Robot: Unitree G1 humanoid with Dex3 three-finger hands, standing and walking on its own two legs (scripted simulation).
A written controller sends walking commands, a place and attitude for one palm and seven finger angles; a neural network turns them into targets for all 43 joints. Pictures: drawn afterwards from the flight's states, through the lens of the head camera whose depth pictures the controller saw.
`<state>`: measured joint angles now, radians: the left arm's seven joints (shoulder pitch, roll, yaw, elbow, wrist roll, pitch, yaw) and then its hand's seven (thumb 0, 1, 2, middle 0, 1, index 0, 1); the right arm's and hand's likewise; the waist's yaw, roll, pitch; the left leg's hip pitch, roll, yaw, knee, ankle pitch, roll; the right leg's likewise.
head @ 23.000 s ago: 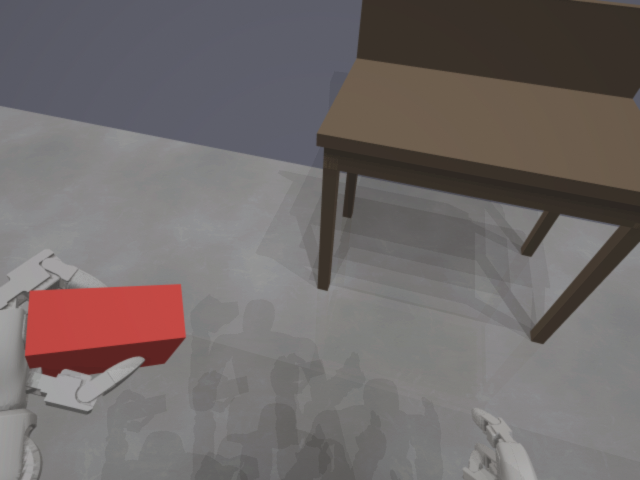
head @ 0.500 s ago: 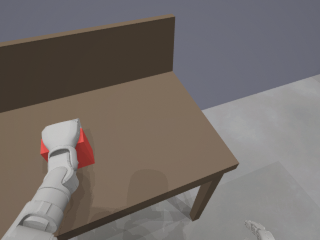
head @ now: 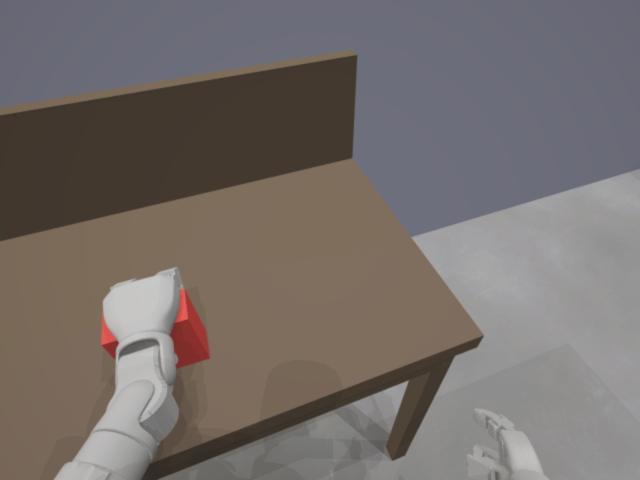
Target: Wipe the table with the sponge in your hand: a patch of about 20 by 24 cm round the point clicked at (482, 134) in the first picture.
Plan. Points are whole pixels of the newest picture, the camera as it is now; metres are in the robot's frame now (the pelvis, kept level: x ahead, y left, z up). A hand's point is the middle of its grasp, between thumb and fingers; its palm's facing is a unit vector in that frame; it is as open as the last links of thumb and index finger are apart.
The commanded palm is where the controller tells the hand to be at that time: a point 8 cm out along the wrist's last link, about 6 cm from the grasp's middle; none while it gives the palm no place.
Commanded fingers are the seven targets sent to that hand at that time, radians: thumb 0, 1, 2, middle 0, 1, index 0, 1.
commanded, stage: wipe back along the middle lane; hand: left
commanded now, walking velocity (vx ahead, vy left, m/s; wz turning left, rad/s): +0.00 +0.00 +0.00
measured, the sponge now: (164, 342) +0.30 +0.27 -0.02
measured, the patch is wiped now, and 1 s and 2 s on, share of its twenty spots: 0.65 0.75 0.75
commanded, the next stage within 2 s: slide across to the third lane in 1.64 s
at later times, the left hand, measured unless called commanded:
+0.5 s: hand (165, 358) +0.26 +0.23 +0.02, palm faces +0.00 -0.05 -1.00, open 9.6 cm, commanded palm +0.20 +0.21 +0.04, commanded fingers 0.00 0.10 1.30 -1.20 -1.60 -1.20 -1.60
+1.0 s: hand (167, 380) +0.23 +0.22 +0.02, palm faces +0.02 -0.09 -1.00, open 9.6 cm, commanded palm +0.17 +0.21 +0.03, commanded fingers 0.00 0.10 1.30 -1.20 -1.60 -1.20 -1.60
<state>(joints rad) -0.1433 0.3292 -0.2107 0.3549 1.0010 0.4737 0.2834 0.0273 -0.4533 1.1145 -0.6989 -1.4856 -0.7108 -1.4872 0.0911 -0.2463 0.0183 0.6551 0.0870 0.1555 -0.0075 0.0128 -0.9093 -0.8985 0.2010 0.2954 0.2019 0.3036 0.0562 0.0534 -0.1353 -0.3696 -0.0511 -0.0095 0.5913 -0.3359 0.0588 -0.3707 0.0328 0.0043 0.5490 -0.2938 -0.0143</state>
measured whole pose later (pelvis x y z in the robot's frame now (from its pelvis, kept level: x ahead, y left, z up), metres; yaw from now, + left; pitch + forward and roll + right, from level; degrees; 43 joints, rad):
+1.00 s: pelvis -0.01 -0.02 +0.00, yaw -2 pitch +3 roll +0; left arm 0.16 0.30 -0.20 0.08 1.00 0.46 0.30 0.03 -0.45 1.10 -0.68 -1.50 -0.73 -1.46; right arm 0.04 -0.25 0.02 0.64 0.08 0.13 0.01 0.01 -0.91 -0.90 0.20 0.30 0.20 0.30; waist 0.08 0.06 -0.11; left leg -0.30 -0.02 0.01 0.57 -0.32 0.03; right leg -0.33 0.06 0.02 0.56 -0.29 -0.04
